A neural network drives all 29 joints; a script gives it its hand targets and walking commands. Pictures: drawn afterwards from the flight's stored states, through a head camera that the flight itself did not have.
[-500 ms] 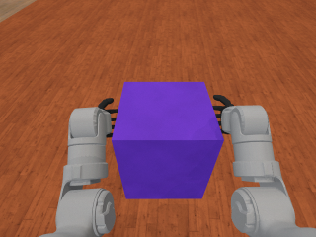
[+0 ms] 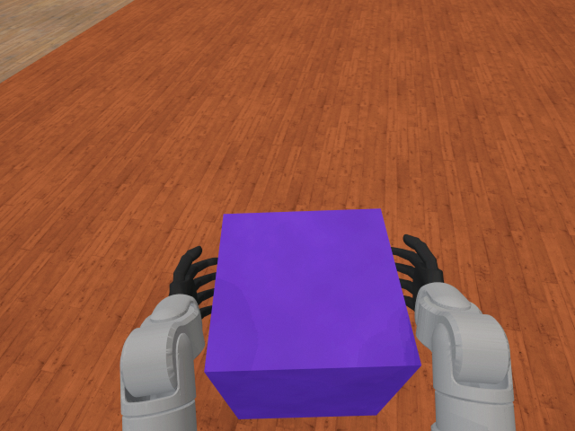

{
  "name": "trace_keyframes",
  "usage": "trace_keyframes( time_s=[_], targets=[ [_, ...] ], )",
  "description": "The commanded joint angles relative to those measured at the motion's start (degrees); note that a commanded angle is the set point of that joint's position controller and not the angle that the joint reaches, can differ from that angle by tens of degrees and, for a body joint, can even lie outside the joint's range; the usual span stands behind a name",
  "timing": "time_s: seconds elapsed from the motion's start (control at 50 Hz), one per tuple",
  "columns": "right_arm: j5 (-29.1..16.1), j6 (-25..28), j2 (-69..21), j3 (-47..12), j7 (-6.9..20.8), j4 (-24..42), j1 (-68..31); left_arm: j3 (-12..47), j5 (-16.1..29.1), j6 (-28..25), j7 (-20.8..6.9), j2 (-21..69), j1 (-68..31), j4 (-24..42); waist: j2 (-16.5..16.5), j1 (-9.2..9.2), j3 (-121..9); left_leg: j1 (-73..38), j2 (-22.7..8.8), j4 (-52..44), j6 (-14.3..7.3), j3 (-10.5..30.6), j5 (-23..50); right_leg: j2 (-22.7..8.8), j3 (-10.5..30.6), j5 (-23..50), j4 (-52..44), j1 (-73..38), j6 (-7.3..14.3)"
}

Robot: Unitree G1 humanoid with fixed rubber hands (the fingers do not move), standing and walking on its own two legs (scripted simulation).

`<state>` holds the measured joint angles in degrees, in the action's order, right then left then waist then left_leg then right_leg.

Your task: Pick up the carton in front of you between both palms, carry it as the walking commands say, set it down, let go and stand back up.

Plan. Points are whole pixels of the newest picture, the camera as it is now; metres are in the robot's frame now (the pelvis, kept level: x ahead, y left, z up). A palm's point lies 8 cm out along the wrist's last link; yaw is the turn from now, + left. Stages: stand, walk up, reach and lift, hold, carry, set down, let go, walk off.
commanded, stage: carry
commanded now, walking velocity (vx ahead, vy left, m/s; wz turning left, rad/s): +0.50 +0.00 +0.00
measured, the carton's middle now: (304, 321) +0.29 +0.01 +0.01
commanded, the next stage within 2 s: none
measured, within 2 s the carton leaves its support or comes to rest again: neither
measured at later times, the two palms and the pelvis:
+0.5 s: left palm (247, 153) +0.58 +0.12 +0.08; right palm (412, 153) +0.57 -0.18 +0.09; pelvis +0.32 -0.01 -0.01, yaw -3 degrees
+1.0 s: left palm (258, 78) +0.90 +0.13 +0.08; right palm (380, 72) +0.89 -0.17 +0.09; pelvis +0.64 -0.01 -0.02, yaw -4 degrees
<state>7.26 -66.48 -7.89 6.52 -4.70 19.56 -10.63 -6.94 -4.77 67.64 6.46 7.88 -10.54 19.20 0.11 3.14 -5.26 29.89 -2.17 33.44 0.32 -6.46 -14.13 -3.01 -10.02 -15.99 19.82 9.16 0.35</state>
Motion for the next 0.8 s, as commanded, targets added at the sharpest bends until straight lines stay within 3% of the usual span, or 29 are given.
trace_keyframes(
  time_s=[0.0, 0.04, 0.06, 0.08, 0.1, 0.12, 0.14, 0.16, 0.18, 0.2, 0.22, 0.28, 0.34, 0.36, 0.4, 0.44, 0.46, 0.48, 0.5, 0.52, 0.54, 0.56, 0.58, 0.6, 0.64, 0.66, 0.7, 0.74, 0.78],
  targets=[
    [-19.8, -1.7, -50.6, -39.2, 12.4, 1.1, -20.2, 42.0, 23.3, 1.2, -16.3, 50.8, -24.3, 3.8, -10.0, -2.08, -15.6, -10.9, 2.6, -10.9, -0.5, -5.3, 9.5, -9.3, 4.7, 24.3, 1.4, -8.2, 4.3],
    [-20.2, -3.2, -47.6, -38.3, 13.0, 0.2, -21.1, 41.5, 23.1, 2.5, -16.6, 49.2, -24.7, 1.7, -5.7, -2.9, -15.6, -25.5, 1.8, -8.9, -1.8, -6.1, 6.1, -7.3, 0.6, 20.5, 10.4, 1.2, 2.2],
    [-20.3, -3.8, -46.6, -37.8, 13.3, -0.7, -21.2, 40.9, 22.3, 3.0, -16.5, 48.1, -25.5, 3.0, -0.4, -3.95, -16.2, -33.7, -3.7, -8.6, -4.0, 2.4, -0.7, -5.2, -1.7, 14.3, 17.7, 11.6, 0.4],
    [-20.1, -4.2, -44.9, -36.7, 13.6, -1.1, -21.4, 40.5, 23.1, 4.2, -16.6, 47.3, -27.4, 2.2, 11.5, -4.62, -18.2, -40.0, -16.3, -16.3, -10.1, 27.1, -10.8, 0.5, -1.2, 0.5, 34.2, 22.2, -2.0],
    [-20.4, -4.9, -45.1, -36.3, 13.9, -3.9, -22.5, 41.7, 23.2, 4.5, -16.5, 45.6, -30.9, 4.0, 15.3, -5.04, -14.1, -42.6, -20.8, -19.6, -13.9, 35.5, -4.2, 2.2, 3.6, -13.1, 41.7, 32.2, -1.0],
    [-20.8, -4.9, -46.6, -36.6, 14.3, -3.6, -23.4, 41.8, 23.1, 4.8, -16.7, 46.9, -31.3, 2.8, 13.1, -4.74, -14.3, -41.6, -22.7, -19.0, -15.6, 35.7, 4.9, 0.2, 7.3, -15.3, 47.4, 36.0, -0.1],
    [-21.8, -5.0, -47.7, -36.8, 14.3, -4.2, -24.5, 41.7, 23.7, 4.5, -16.4, 48.4, -31.5, 1.1, 7.4, -4.23, -12.8, -38.1, -20.1, -17.9, -14.0, 28.9, 11.8, -2.3, 9.5, -12.7, 49.1, 36.1, 0.3],
    [-22.3, -4.8, -49.2, -38.1, 14.4, -3.4, -26.2, 41.1, 23.4, 4.2, -16.5, 49.3, -31.4, 0.6, 5.7, -3.88, -13.4, -35.7, -19.5, -19.6, -12.4, 27.2, 7.2, -3.8, 10.9, -8.6, 47.1, 35.5, 0.4],
    [-23.0, -5.0, -50.9, -38.8, 15.0, -4.8, -26.6, 40.4, 22.3, 4.4, -16.2, 50.3, -29.3, -2.3, 1.8, -3.44, -13.1, -31.3, -18.4, -21.9, -10.4, 22.6, 5.3, -5.5, 10.6, -4.4, 44.7, 32.8, -0.3],
    [-24.1, -4.7, -51.2, -39.4, 15.5, -3.2, -28.5, 40.7, 21.2, 3.8, -15.8, 52.1, -28.7, -2.9, 3.1, -3.1, -12.6, -28.1, -17.1, -23.1, -8.5, 18.7, 2.0, -5.0, 9.8, -0.9, 41.1, 30.2, -0.3],
    [-25.5, -4.3, -52.0, -40.0, 15.6, -1.9, -30.6, 40.7, 21.5, 3.0, -15.7, 53.2, -28.5, -1.3, 4.6, -3.31, -12.2, -26.9, -16.2, -23.9, -8.2, 15.4, 1.9, -4.9, 8.1, 0.4, 37.7, 29.3, -0.5],
    [-26.3, -4.2, -51.6, -40.9, 16.1, -2.2, -29.1, 39.9, 20.1, 2.4, -14.9, 53.3, -26.9, -2.1, 4.5, -3.56, -10.3, -27.3, -14.2, -25.9, -8.5, 10.3, 0.6, -4.0, 5.5, 5.6, 27.4, 28.8, -1.7],
    [-25.1, -3.9, -49.0, -40.7, 15.9, -1.1, -26.8, 39.6, 18.6, 2.5, -14.3, 51.9, -24.1, -2.6, 8.2, -3.79, -8.2, -29.6, -12.4, -24.5, -7.9, 5.0, 10.8, -2.6, 2.7, 9.6, 16.9, 27.8, -1.7],
    [-25.0, -4.1, -49.1, -39.7, 16.0, -2.8, -24.8, 39.4, 18.7, 2.9, -14.2, 51.5, -23.6, -1.9, 9.9, -3.43, -8.3, -28.7, -11.8, -24.3, -6.7, 2.9, 13.1, -2.1, 2.0, 11.0, 14.5, 24.5, -1.6],
    [-24.3, -4.3, -48.1, -39.8, 16.0, -3.3, -24.3, 39.8, 19.1, 2.9, -14.5, 50.8, -24.4, -2.3, 8.3, -3.89, -5.8, -27.6, -12.0, -24.7, -6.0, 2.2, 12.1, -1.8, 0.0, 13.8, 11.3, 21.6, -1.5],
    [-24.0, -4.0, -47.7, -39.4, 15.9, -3.2, -23.9, 39.8, 19.9, 3.0, -14.9, 50.6, -24.2, -3.0, 7.3, -3.86, -4.9, -29.0, -12.3, -22.0, -5.7, 1.1, 16.9, -1.3, -1.2, 14.4, 9.3, 18.8, -0.4],
    [-23.9, -3.8, -48.4, -40.1, 15.6, -0.8, -26.9, 39.8, 20.3, 2.8, -15.4, 50.6, -23.6, -3.1, 8.1, -3.75, -5.1, -29.0, -11.2, -17.3, -5.2, -1.1, 21.6, -0.2, -4.0, 12.6, 8.2, 15.3, -0.1],
    [-23.1, -4.1, -47.9, -39.3, 15.6, -3.3, -23.7, 40.3, 20.6, 2.9, -15.5, 51.1, -23.3, -2.8, 8.0, -2.59, -8.7, -28.0, -9.6, -10.1, -4.1, -3.8, 27.5, 2.3, -6.2, 8.6, 7.3, 7.7, 0.3],
    [-23.7, -3.8, -49.0, -40.2, 15.5, -1.2, -25.0, 39.6, 20.5, 2.4, -15.6, 51.3, -23.5, -2.9, 4.2, -2.23, -11.7, -22.7, -7.6, 0.1, -2.4, -6.0, 29.3, 2.5, -5.7, 5.1, 7.2, -3.2, 1.2],
    [-23.6, -4.2, -48.1, -39.6, 15.6, -3.6, -24.6, 39.2, 20.3, 2.4, -15.8, 49.6, -23.5, -2.5, -3.8, -0.93, -15.8, -12.9, -3.5, 15.7, 0.0, -6.0, 19.0, -7.0, 10.5, -1.7, 3.5, -12.9, 4.1],
    [-22.9, -4.3, -48.2, -39.6, 16.0, -3.8, -23.6, 39.5, 20.2, 2.1, -15.8, 49.9, -23.0, -4.0, -16.7, -1.58, -16.4, 2.2, 3.0, 28.2, 1.6, -3.1, -8.5, -19.0, 34.7, 0.5, -4.5, -21.7, 9.7],
    [-23.1, -3.9, -49.9, -40.4, 16.0, -3.9, -24.1, 40.1, 20.8, 1.5, -16.0, 51.6, -23.8, -4.0, -16.1, -1.6, -17.9, 10.5, 2.3, 38.3, 0.4, 3.0, -14.2, -22.5, 39.8, 4.1, -5.9, -24.0, 13.9],
    [-22.7, -3.3, -51.1, -39.7, 15.9, -4.5, -23.1, 40.7, 22.2, 1.0, -16.1, 53.1, -25.0, -1.7, -10.3, -1.75, -17.2, 10.6, -1.8, 41.2, -1.3, 6.5, -13.3, -22.0, 35.3, 7.9, -4.6, -19.9, 13.4],
    [-23.1, -2.4, -53.3, -40.8, 15.7, -2.0, -24.9, 41.2, 22.6, 0.4, -16.4, 56.0, -24.9, -1.6, -6.5, -1.84, -16.5, 9.5, -3.8, 38.9, -2.4, 8.1, -9.3, -19.6, 27.9, 10.9, -4.9, -15.0, 11.0],
    [-24.1, -1.1, -56.3, -41.2, 15.4, -2.0, -24.5, 42.4, 24.1, -1.2, -16.5, 57.5, -27.2, 0.6, -2.2, -2.24, -15.7, 7.1, -5.4, 30.8, -1.9, 7.3, -4.8, -17.7, 22.4, 7.5, -7.8, -10.1, 9.0],
    [-23.1, -0.2, -55.6, -42.0, 15.1, -0.6, -23.7, 43.0, 23.7, -1.4, -16.5, 57.7, -26.4, 1.0, -3.4, -2.18, -16.4, 5.7, -5.4, 27.3, -2.2, 6.1, -3.8, -16.5, 18.8, 6.7, -8.3, -10.1, 7.3],
    [-22.9, 0.8, -55.6, -42.8, 14.4, 1.7, -22.5, 43.8, 24.9, -2.1, -16.7, 57.7, -25.5, 2.6, -8.2, -1.73, -15.4, 4.0, -4.2, 18.0, -0.9, 2.4, -3.3, -14.9, 12.0, 6.6, -9.5, -7.8, 7.5],
    [-22.3, 0.8, -54.8, -42.8, 14.0, 0.3, -19.7, 43.9, 24.5, -2.2, -16.8, 55.7, -22.2, 1.9, -8.6, -1.45, -14.2, 1.2, -3.4, 7.4, 0.0, 0.4, -1.6, -13.3, 9.2, 6.4, -10.2, -7.1, 8.3],
    [-20.7, 0.6, -52.9, -41.5, 13.8, 0.3, -17.6, 44.0, 23.3, -1.6, -17.0, 53.7, -20.4, 1.6, -8.2, -1.69, -12.0, 0.4, -3.0, 1.7, -0.1, -1.3, 4.0, -12.6, 5.9, 10.9, -10.0, -8.1, 7.1]
  ],
)
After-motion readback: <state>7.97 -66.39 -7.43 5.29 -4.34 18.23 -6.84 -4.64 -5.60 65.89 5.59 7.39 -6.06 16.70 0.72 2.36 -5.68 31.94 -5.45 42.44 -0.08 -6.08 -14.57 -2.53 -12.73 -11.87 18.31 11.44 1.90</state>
